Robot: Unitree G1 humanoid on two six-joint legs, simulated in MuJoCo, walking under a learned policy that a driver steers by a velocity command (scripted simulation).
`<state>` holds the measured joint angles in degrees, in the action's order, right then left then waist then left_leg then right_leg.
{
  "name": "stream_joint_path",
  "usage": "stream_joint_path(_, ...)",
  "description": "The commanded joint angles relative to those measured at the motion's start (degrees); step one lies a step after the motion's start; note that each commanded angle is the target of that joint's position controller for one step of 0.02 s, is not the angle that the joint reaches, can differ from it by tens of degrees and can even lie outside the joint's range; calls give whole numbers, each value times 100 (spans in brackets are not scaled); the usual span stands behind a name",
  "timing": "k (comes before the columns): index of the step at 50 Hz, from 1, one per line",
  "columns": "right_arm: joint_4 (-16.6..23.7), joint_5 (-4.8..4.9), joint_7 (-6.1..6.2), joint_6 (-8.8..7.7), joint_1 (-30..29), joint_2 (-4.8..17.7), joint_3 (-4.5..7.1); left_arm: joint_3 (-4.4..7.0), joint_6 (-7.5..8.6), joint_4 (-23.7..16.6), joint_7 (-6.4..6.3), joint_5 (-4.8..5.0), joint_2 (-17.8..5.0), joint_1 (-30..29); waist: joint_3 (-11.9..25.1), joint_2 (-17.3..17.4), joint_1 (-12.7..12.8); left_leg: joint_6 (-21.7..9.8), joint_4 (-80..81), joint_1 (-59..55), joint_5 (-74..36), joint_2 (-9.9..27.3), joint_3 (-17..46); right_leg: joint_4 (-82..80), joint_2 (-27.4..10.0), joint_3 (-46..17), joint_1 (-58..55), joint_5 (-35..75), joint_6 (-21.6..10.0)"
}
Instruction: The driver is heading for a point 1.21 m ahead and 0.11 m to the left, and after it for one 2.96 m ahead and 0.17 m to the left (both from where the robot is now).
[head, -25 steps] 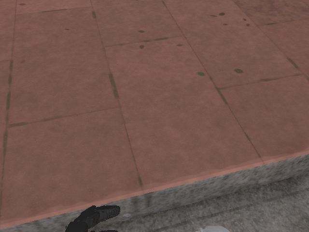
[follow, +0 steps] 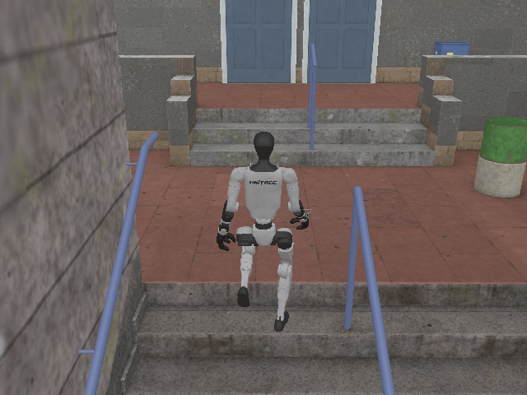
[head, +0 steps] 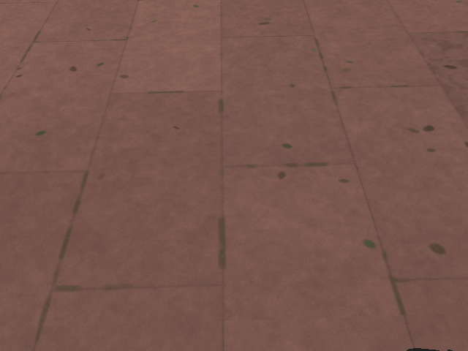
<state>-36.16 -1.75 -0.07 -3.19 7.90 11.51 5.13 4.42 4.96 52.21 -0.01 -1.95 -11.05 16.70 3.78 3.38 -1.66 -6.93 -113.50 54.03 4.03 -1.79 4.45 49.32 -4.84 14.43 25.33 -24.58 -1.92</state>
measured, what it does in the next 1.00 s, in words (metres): climbs: left foot 0.17 m higher, then right foot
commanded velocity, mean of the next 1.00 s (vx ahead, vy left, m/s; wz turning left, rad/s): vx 0.50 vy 0.00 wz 0.24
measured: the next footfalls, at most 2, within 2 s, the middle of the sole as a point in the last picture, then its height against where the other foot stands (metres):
left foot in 0.34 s outside the picture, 0.17 m higher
right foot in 0.98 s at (197, 256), level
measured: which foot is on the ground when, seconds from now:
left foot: up 0.00-0.32, down 0.34-0.96, up 0.98-1.00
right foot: down 0.00-0.34, up 0.36-0.96, down 0.98-1.00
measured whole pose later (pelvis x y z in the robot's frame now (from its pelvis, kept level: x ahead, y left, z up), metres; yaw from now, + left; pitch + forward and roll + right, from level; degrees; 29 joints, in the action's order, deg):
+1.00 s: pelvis +0.62 +0.15 +0.20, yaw +11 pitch +2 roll -1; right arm -49.9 -0.9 3.7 -5.4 27.7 12.9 2.6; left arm 2.5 2.3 41.6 1.8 -1.4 -13.6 8.3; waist 0.2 -0.9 -1.9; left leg -2.1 -41.8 0.3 26.1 -6.1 -3.7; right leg 30.0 5.1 6.5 25.3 -7.9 -9.1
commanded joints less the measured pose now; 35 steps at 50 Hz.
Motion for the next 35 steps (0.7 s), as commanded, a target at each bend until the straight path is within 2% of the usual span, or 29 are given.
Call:
stream_joint_path(1,95,6,11,211,506,-401,-219,-217,338,-119,32,4,298,-217,-747,-239,-390,18,51,901,-288,135,451,-3054,-1393,-1434,-85,767,-329)
stream_joint_path(2,143,39,51,304,309,-476,-200,-175,408,-32,-22,-48,66,136,-806,-502,-192,18,-928,1362,75,-105,211,-3297,-1483,-1485,-336,672,-540)
stream_joint_path(3,251,11,100,367,187,-430,-191,-144,449,-39,-15,0,-76,211,-912,-273,-316,43,-869,1640,241,-45,309,-3391,-1458,-1367,-454,477,-463)
stream_joint_path(4,382,-14,84,436,-68,-409,-183,-59,462,-44,-10,4,-376,237,-926,-416,-319,20,-630,1791,534,-85,195,-3507,-1347,-1208,-626,234,-438)
stream_joint_path(6,742,-14,199,487,-985,-516,-260,-9,481,90,17,-58,-627,719,-1092,-490,-18,-98,-1435,2936,1555,-113,-16,-3845,-1493,-1149,-1680,524,-568)
stream_joint_path(8,1041,-9,238,445,-1672,-560,-319,-16,485,248,-53,-109,-589,1211,-1148,-553,215,-149,-1006,3529,2081,48,-42,-4123,-1550,-877,-2538,573,-483)
stream_joint_path(9,1219,12,201,420,-1876,-671,-413,-33,417,329,-86,-77,-442,1364,-1143,-496,114,-153,47,3313,2046,271,-183,-4283,-1296,-550,-2553,477,-284)
stream_joint_path(11,1283,-11,101,446,-2115,-561,-423,-52,322,391,-208,-102,-405,1598,-919,-708,268,-120,850,2976,2009,400,-667,-4517,-1170,-318,-2906,918,-396)
stream_joint_path(12,1255,50,-88,483,-1920,-645,-530,-24,255,339,-268,32,-629,1491,-737,-851,203,-272,2002,2070,2034,719,-1141,-5090,-1187,25,-2801,1631,-560)
stream_joint_path(13,1225,45,-155,538,-1956,-632,-507,-15,174,331,-292,101,-605,1470,-758,-879,300,-377,2736,1416,2156,724,-1375,-5269,-1124,157,-2802,2295,-666)
stream_joint_path(14,981,95,-177,555,-1398,-581,-456,-76,128,171,-310,220,-589,1103,-535,-840,55,-548,3489,-83,2618,330,-2014,-4782,-1019,622,-2507,5390,-719)
stream_joint_path(15,803,101,-129,599,-996,-425,-393,-10,95,47,-361,282,-1003,1267,48,-892,-119,-529,3627,-1220,2761,-178,-2444,-3884,-1240,504,-2570,8773,-809)
stream_joint_path(16,644,161,-82,605,-184,-241,-302,104,84,-37,-314,350,-1492,1124,562,-1317,-492,-622,4038,-1841,2826,-353,-2229,-2759,-1487,394,-3019,10405,-765)
stream_joint_path(17,351,192,-61,512,844,78,-192,186,44,-231,-147,498,-1782,869,1365,-1549,-862,-759,4939,-3081,2540,-737,-1731,-1203,-1381,309,-3166,10919,-648)
stream_joint_path(18,237,259,-41,405,1198,653,38,158,112,-665,11,513,-1595,714,1631,-1306,-951,-940,6033,-4379,3144,-408,228,691,-894,174,-1536,8662,-267)
stream_joint_path(19,277,311,-39,442,897,1342,294,116,236,-1255,273,281,-988,239,1696,255,-572,-1428,8445,-4934,4820,766,3873,3085,444,-381,496,1781,211)
stream_joint_path(20,457,171,-30,489,396,1529,388,125,344,-1484,397,61,-722,115,2109,50,-299,-1206,9545,-5103,5545,1086,5517,4832,598,-2000,1177,1540,202)
stream_joint_path(21,286,108,-25,446,237,1315,332,71,305,-1655,340,50,-425,-22,1605,-241,-60,-1022,9640,-4484,4980,1154,5099,5492,425,-2133,1451,1784,155)
stream_joint_path(22,-9,97,-4,286,322,989,248,-23,297,-1762,199,16,-232,-99,784,-554,95,-897,9331,-3758,3974,1003,4378,5411,281,-2042,1690,1894,91)
stream_joint_path(23,-164,9,16,116,276,604,151,-96,297,-1928,75,-38,-60,-190,318,-558,205,-953,8952,-3282,2990,792,3816,5835,266,-2028,2032,1717,-22)
stream_joint_path(24,-348,-42,42,19,292,365,74,-172,263,-1974,-3,-87,44,-216,45,-602,299,-870,8845,-3038,2115,707,3174,6092,195,-2020,2363,1534,-150)
stream_joint_path(25,-501,-37,43,-53,378,323,25,-301,159,-2123,-89,-168,250,-185,20,-517,539,-789,8703,-2835,1060,689,2619,6009,72,-2109,2427,1434,-157)
stream_joint_path(26,-730,-12,27,-130,626,299,-6,-341,57,-2129,-142,-161,211,-248,-112,-611,517,-712,8685,-2809,526,627,2160,5929,43,-2028,2614,1270,-191)
stream_joint_path(27,-652,29,49,-153,532,406,-8,-359,-33,-2043,-140,-167,125,-48,-257,-686,644,-639,8799,-2716,561,543,1739,4972,-121,-2037,2552,1179,-60)
stream_joint_path(28,-625,69,43,-189,464,311,-61,-344,-72,-1927,-146,-171,54,-122,-315,-872,669,-404,8998,-2761,519,458,1442,4271,-223,-2084,2493,1491,-22)
stream_joint_path(29,-620,87,-2,-313,594,330,-95,-291,-142,-1831,-137,-146,-162,-89,-334,-787,589,-162,9107,-2760,-443,481,1272,3713,-249,-1858,2334,1732,-5)
stream_joint_path(31,-797,142,-8,-451,1126,539,-42,-254,-206,-1802,-24,-124,-278,-514,-268,-385,220,61,9535,-3343,-1201,378,827,2566,-180,-1488,2252,2193,-22)
stream_joint_path(32,-848,169,19,-472,1431,616,-12,-235,-225,-1715,24,-52,-279,-721,-226,-256,-18,244,9723,-3889,-1366,399,749,2189,-121,-1297,2419,2395,-46)
stream_joint_path(35,-847,181,104,-424,1815,682,-37,-294,-241,-1775,152,56,-87,-1423,-199,30,-299,395,9940,-4844,-2116,471,379,763,-24,-1086,2378,2847,-151)
Over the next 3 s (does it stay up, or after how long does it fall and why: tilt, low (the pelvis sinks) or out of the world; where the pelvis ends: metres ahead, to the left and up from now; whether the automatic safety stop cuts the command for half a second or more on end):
stays up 1.17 0.13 0.23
